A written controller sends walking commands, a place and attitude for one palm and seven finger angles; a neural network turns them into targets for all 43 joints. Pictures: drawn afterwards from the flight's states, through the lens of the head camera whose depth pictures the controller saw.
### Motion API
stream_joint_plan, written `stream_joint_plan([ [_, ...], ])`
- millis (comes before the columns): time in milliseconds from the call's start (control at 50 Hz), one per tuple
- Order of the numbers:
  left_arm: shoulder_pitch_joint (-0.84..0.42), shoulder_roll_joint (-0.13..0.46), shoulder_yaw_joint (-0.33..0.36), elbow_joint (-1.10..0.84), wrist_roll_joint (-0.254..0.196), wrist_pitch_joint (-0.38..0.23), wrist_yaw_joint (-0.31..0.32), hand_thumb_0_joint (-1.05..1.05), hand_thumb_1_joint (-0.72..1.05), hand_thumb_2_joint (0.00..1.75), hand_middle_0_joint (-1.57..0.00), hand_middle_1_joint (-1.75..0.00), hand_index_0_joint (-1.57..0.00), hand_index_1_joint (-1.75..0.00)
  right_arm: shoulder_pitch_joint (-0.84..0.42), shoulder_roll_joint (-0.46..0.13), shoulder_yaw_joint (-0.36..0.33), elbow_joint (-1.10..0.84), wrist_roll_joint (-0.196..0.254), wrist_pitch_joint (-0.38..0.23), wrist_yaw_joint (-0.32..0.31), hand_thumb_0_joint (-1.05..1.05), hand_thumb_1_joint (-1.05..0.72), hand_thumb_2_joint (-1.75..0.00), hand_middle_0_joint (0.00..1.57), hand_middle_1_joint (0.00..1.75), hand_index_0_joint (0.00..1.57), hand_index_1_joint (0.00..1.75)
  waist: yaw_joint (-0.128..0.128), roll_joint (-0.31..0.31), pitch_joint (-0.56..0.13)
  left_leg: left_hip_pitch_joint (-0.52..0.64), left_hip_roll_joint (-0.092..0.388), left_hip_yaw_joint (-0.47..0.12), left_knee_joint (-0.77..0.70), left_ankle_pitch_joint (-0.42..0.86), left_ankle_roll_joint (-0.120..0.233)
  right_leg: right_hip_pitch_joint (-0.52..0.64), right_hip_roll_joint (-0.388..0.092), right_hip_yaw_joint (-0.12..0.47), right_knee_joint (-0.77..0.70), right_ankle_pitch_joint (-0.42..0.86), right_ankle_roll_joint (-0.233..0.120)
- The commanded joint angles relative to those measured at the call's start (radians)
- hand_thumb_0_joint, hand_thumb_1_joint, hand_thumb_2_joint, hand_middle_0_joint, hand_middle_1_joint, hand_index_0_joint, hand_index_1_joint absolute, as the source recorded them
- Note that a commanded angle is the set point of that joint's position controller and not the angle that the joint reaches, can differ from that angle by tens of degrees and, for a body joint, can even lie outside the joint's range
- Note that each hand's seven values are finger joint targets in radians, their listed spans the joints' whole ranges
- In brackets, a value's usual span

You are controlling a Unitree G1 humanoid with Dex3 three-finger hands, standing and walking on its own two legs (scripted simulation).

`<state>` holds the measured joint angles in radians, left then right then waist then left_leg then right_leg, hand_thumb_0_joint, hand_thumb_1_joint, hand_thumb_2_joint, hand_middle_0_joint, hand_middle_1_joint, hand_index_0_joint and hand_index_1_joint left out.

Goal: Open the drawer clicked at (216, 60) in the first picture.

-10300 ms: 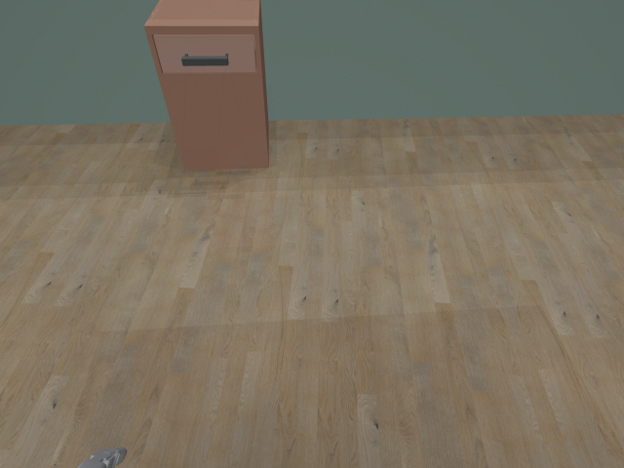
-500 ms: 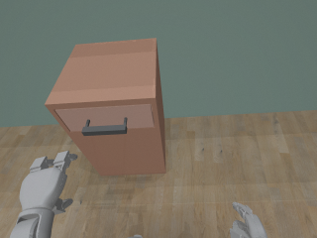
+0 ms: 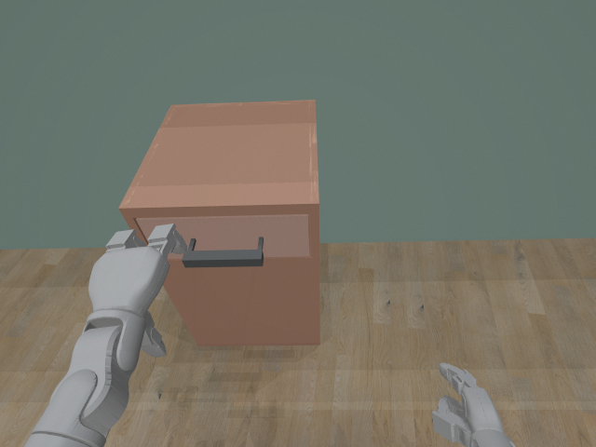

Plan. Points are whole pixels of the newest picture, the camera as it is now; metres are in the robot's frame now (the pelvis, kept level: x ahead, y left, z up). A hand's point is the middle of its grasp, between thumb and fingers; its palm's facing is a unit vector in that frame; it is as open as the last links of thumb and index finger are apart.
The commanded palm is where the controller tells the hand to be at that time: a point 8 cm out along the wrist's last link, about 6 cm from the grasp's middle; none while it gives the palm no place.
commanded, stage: raise the hand with hooked fingers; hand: left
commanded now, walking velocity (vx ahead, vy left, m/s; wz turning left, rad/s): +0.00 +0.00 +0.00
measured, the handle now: (225, 250) +0.55 +0.24 -0.17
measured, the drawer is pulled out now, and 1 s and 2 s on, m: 0.00 0.00 0.00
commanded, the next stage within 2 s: move the hooked fingers above the handle in 0.54 s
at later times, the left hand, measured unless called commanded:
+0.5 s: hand (154, 291) +0.28 +0.22 +0.08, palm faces +0.05 -0.11 -0.99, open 13.9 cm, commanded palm +0.26 +0.24 +0.14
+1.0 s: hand (174, 275) +0.33 +0.22 +0.05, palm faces +0.02 -0.08 -1.00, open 13.9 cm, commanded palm +0.31 +0.23 +0.09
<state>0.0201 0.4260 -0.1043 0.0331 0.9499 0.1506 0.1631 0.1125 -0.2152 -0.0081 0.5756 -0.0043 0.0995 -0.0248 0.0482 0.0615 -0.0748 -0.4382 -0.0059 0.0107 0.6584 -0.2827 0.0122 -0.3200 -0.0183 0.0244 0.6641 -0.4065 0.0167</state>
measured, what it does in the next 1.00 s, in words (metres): stands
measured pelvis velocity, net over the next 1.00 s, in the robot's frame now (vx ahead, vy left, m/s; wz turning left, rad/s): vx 0.00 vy -0.03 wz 0.02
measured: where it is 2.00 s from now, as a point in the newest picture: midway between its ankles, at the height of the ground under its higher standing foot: outside the picture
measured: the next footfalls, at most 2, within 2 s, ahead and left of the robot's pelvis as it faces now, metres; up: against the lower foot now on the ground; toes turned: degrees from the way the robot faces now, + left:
none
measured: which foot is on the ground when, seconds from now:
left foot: down 0.00-1.00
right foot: down 0.00-1.00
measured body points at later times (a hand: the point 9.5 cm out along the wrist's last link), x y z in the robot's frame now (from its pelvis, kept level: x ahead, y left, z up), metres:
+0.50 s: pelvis -0.01 -0.01 +0.01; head +0.00 -0.03 +0.46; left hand +0.28 +0.22 +0.14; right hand +0.16 -0.24 -0.10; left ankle +0.03 +0.11 -0.72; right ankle -0.04 -0.13 -0.72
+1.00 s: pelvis +0.00 -0.03 +0.00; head +0.04 -0.04 +0.45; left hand +0.33 +0.23 +0.10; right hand +0.18 -0.27 -0.11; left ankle +0.03 +0.11 -0.72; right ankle -0.04 -0.13 -0.72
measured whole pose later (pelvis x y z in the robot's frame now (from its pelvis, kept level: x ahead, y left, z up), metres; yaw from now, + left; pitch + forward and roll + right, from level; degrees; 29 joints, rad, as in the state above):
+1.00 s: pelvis +0.00 -0.03 +0.00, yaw +1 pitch +7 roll +0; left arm -0.19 0.45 -0.04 0.33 0.98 -0.05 0.20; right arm 0.15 -0.24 -0.05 0.64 0.00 0.08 -0.04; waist 0.04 0.04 -0.06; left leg -0.51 0.02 -0.03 0.66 -0.27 -0.02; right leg -0.39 0.01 -0.01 0.67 -0.41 -0.02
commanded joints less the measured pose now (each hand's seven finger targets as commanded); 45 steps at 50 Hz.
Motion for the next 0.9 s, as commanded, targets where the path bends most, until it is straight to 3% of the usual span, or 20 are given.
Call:
stream_joint_plan([
  [0,-0.329,0.236,0.165,-0.182,0.026,-0.051,0.009,0.00,-0.50,0.30,-0.30,-1.20,-0.30,-1.20,-0.102,-0.115,-0.030,-0.137,0.003,-0.042,-0.022,0.00,-0.90,-0.90,0.20,0.30,0.20,0.30,0.010,0.026,-0.179,0.270,-0.009,-0.026,-0.132,0.214,0.018,-0.032,0.058,-0.070,-0.136,0.209,-0.059],
  [120,-0.421,0.220,0.140,-0.103,-0.006,-0.060,-0.028,0.00,-0.50,0.30,-0.30,-1.20,-0.30,-1.20,-0.100,-0.120,-0.028,-0.124,0.014,-0.045,-0.023,0.00,-0.90,-0.90,0.20,0.30,0.20,0.30,-0.001,0.008,-0.149,0.275,-0.014,-0.024,-0.170,0.185,0.014,-0.011,0.062,-0.071,-0.183,0.198,-0.056],
  [200,-0.334,0.167,0.097,-0.063,-0.014,-0.063,-0.075,0.00,-0.50,0.30,-0.30,-1.20,-0.30,-1.20,-0.087,-0.128,-0.032,-0.134,0.017,-0.041,-0.010,0.00,-0.90,-0.90,0.20,0.30,0.20,0.30,0.004,-0.027,-0.136,0.269,-0.015,-0.018,-0.182,0.182,0.016,0.004,0.060,-0.072,-0.200,0.199,-0.056],
  [260,-0.338,0.191,0.109,-0.134,-0.019,-0.097,-0.087,0.00,-0.50,0.30,-0.30,-1.20,-0.30,-1.20,-0.088,-0.132,-0.036,-0.145,0.011,-0.044,-0.008,0.00,-0.90,-0.90,0.20,0.30,0.20,0.30,0.008,-0.017,-0.167,0.288,-0.019,-0.016,-0.181,0.192,0.022,0.018,0.057,-0.065,-0.208,0.211,-0.054],
  [280,-0.336,0.217,0.136,-0.144,-0.022,-0.114,-0.083,0.00,-0.50,0.30,-0.30,-1.20,-0.30,-1.20,-0.082,-0.134,-0.037,-0.143,0.005,-0.046,-0.009,0.00,-0.90,-0.90,0.20,0.30,0.20,0.30,0.011,-0.040,-0.170,0.276,-0.020,-0.016,-0.186,0.187,0.022,0.036,0.056,-0.065,-0.212,0.203,-0.053],
  [300,-0.346,0.224,0.144,-0.169,-0.022,-0.133,-0.075,0.00,-0.50,0.30,-0.30,-1.20,-0.30,-1.20,-0.088,-0.132,-0.036,-0.146,0.008,-0.050,-0.010,0.00,-0.90,-0.90,0.20,0.30,0.20,0.30,0.015,-0.016,-0.177,0.280,-0.023,-0.016,-0.182,0.183,0.025,0.031,0.055,-0.060,-0.213,0.203,-0.052],
  [320,-0.342,0.239,0.165,-0.172,-0.019,-0.148,-0.063,0.00,-0.50,0.30,-0.30,-1.20,-0.30,-1.20,-0.085,-0.129,-0.040,-0.139,0.006,-0.053,-0.013,0.00,-0.90,-0.90,0.20,0.30,0.20,0.30,0.016,-0.030,-0.172,0.281,-0.024,-0.014,-0.178,0.188,0.028,0.028,0.057,-0.059,-0.214,0.211,-0.052],
  [380,-0.386,0.291,0.224,-0.201,-0.015,-0.186,-0.011,0.00,-0.50,0.30,-0.30,-1.20,-0.30,-1.20,-0.080,-0.129,-0.043,-0.125,0.002,-0.057,-0.018,0.00,-0.90,-0.90,0.20,0.30,0.20,0.30,0.022,0.003,-0.178,0.273,-0.026,-0.012,-0.177,0.193,0.024,0.028,0.055,-0.059,-0.211,0.200,-0.055],
  [400,-0.395,0.278,0.222,-0.201,-0.011,-0.193,0.008,0.00,-0.50,0.30,-0.30,-1.20,-0.30,-1.20,-0.082,-0.126,-0.044,-0.121,0.005,-0.062,-0.017,0.00,-0.90,-0.90,0.20,0.30,0.20,0.30,0.017,0.012,-0.176,0.281,-0.024,-0.014,-0.170,0.194,0.025,0.009,0.057,-0.062,-0.206,0.203,-0.055],
  [440,-0.392,0.265,0.222,-0.173,-0.014,-0.189,0.036,0.00,-0.50,0.30,-0.30,-1.20,-0.30,-1.20,-0.074,-0.125,-0.051,-0.107,0.008,-0.065,-0.016,0.00,-0.90,-0.90,0.20,0.30,0.20,0.30,0.016,0.028,-0.176,0.277,-0.027,-0.008,-0.164,0.198,0.024,0.001,0.058,-0.063,-0.201,0.209,-0.056],
  [520,-0.362,0.232,0.189,-0.098,-0.019,-0.133,0.047,0.00,-0.50,0.30,-0.30,-1.20,-0.30,-1.20,-0.080,-0.131,-0.055,-0.099,0.020,-0.064,-0.010,0.00,-0.90,-0.90,0.20,0.30,0.20,0.30,0.012,-0.007,-0.168,0.248,-0.029,0.004,-0.168,0.164,0.022,0.004,0.056,-0.058,-0.206,0.189,-0.050],
  [600,-0.317,0.190,0.122,-0.082,-0.028,-0.084,0.004,0.00,-0.50,0.30,-0.30,-1.20,-0.30,-1.20,-0.093,-0.137,-0.052,-0.113,0.026,-0.060,-0.011,0.00,-0.90,-0.90,0.20,0.30,0.20,0.30,0.007,-0.059,-0.180,0.247,-0.030,0.018,-0.165,0.177,0.028,0.029,0.047,-0.044,-0.214,0.232,-0.040],
  [620,-0.314,0.190,0.113,-0.092,-0.034,-0.081,-0.010,0.00,-0.50,0.30,-0.30,-1.20,-0.30,-1.20,-0.097,-0.138,-0.049,-0.119,0.026,-0.061,-0.013,0.00,-0.90,-0.90,0.20,0.30,0.20,0.30,0.005,-0.058,-0.168,0.244,-0.034,0.017,-0.164,0.177,0.031,0.033,0.044,-0.041,-0.218,0.245,-0.038],
  [640,-0.319,0.199,0.118,-0.042,-0.031,-0.077,-0.022,0.00,-0.50,0.30,-0.30,-1.20,-0.30,-1.20,-0.089,-0.142,-0.046,-0.109,0.026,-0.057,-0.018,0.00,-0.90,-0.90,0.20,0.30,0.20,0.30,-0.004,-0.116,-0.146,0.224,-0.035,0.020,-0.159,0.165,0.033,0.022,0.044,-0.040,-0.219,0.246,-0.033],
  [680,-0.377,0.200,0.111,-0.004,-0.025,-0.089,-0.042,0.00,-0.50,0.30,-0.30,-1.20,-0.30,-1.20,-0.077,-0.147,-0.044,-0.102,0.025,-0.053,-0.024,0.00,-0.90,-0.90,0.20,0.30,0.20,0.30,-0.018,-0.141,-0.109,0.200,-0.035,0.024,-0.157,0.146,0.034,-0.004,0.044,-0.039,-0.224,0.227,-0.031],
  [720,-0.409,0.216,0.123,-0.012,-0.014,-0.123,-0.042,0.00,-0.50,0.30,-0.30,-1.20,-0.30,-1.20,-0.068,-0.142,-0.046,-0.101,0.020,-0.056,-0.027,0.00,-0.90,-0.90,0.20,0.30,0.20,0.30,-0.011,-0.106,-0.133,0.213,-0.040,0.022,-0.140,0.161,0.037,-0.012,0.043,-0.036,-0.205,0.250,-0.034],
  [780,-0.462,0.292,0.201,-0.015,0.006,-0.186,-0.015,0.00,-0.50,0.30,-0.30,-1.20,-0.30,-1.20,-0.054,-0.137,-0.052,-0.084,0.008,-0.054,-0.037,0.00,-0.90,-0.90,0.20,0.30,0.20,0.30,0.000,-0.070,-0.189,0.201,-0.045,0.024,-0.104,0.203,0.038,0.005,0.040,-0.021,-0.177,0.310,-0.037],
  [860,-0.486,0.267,0.219,0.040,0.021,-0.233,0.050,0.00,-0.50,0.30,-0.30,-1.20,-0.30,-1.20,-0.026,-0.126,-0.066,-0.066,0.008,-0.058,-0.035,0.00,-0.90,-0.90,0.20,0.30,0.20,0.30,-0.007,-0.012,-0.225,0.184,-0.044,0.025,-0.051,0.244,0.036,-0.047,0.047,-0.031,-0.123,0.359,-0.045],
  [880,-0.499,0.267,0.222,0.072,0.028,-0.229,0.064,0.00,-0.50,0.30,-0.30,-1.20,-0.30,-1.20,-0.015,-0.129,-0.070,-0.057,0.006,-0.056,-0.033,0.00,-0.90,-0.90,0.20,0.30,0.20,0.30,-0.014,-0.032,-0.226,0.167,-0.041,0.023,-0.040,0.243,0.035,-0.058,0.050,-0.036,-0.115,0.351,-0.045],
])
